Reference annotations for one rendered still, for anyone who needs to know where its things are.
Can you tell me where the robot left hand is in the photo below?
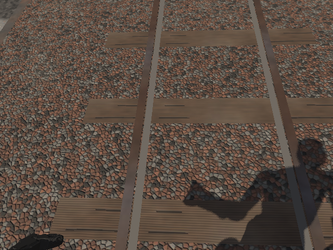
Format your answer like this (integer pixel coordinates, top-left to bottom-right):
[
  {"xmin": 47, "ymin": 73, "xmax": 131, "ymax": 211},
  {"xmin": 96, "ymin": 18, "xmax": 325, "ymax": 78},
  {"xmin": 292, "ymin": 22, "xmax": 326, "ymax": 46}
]
[{"xmin": 7, "ymin": 233, "xmax": 64, "ymax": 250}]

